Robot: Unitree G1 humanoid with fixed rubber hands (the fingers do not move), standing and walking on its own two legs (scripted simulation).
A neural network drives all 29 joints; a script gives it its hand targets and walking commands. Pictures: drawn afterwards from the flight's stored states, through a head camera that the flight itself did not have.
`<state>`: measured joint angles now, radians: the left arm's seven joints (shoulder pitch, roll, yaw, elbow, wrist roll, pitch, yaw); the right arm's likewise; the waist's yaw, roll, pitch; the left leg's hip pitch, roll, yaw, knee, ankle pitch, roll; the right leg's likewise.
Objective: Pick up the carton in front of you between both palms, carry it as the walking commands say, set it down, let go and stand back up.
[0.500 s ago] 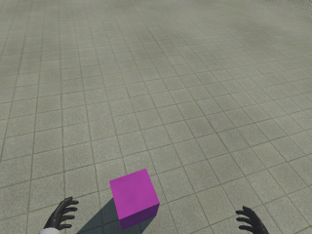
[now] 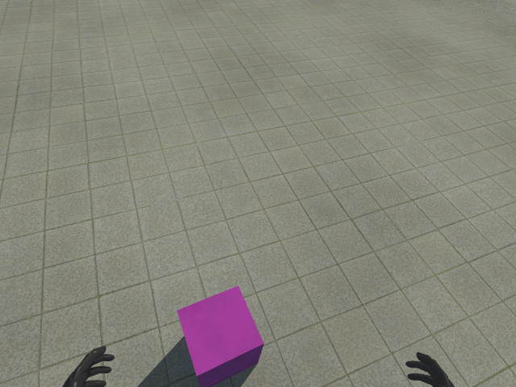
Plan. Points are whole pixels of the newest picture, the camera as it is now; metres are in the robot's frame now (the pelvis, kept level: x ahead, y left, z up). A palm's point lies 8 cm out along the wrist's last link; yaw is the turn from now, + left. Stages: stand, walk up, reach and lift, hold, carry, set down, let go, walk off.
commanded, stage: stand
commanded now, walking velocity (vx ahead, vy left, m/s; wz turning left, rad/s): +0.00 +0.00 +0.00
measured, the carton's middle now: (220, 338) +0.37 +0.09 -0.65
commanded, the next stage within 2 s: none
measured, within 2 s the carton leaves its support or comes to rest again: neither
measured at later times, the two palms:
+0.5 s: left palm out of the picture +0.07 +0.30 -0.11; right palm out of the picture +0.08 -0.31 -0.08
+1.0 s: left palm out of the picture +0.06 +0.30 -0.11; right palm out of the picture +0.07 -0.31 -0.09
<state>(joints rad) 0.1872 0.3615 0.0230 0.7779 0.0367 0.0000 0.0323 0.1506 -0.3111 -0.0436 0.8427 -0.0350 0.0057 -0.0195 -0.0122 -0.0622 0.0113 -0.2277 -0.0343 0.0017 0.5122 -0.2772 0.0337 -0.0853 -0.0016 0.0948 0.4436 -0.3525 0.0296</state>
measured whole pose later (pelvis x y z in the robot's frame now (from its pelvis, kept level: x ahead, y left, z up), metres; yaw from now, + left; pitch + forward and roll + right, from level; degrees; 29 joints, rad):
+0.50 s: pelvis -0.02 +0.00 +0.01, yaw +0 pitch -2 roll +0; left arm 0.19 0.38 0.01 0.90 0.03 -0.01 0.03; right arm 0.13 -0.35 -0.03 0.97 -0.02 0.00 -0.01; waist -0.01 -0.05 0.03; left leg -0.19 -0.03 0.00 0.43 -0.21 0.03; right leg -0.05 0.00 0.09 0.37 -0.29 0.03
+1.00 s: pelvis -0.03 +0.00 +0.01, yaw +1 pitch -2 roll +0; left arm 0.16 0.40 0.00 0.98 0.02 -0.01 0.02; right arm 0.11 -0.37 -0.01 1.04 -0.01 -0.01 -0.01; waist -0.01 -0.04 0.04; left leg -0.18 -0.03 -0.02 0.40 -0.18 0.02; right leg -0.03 0.00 0.07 0.34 -0.26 0.03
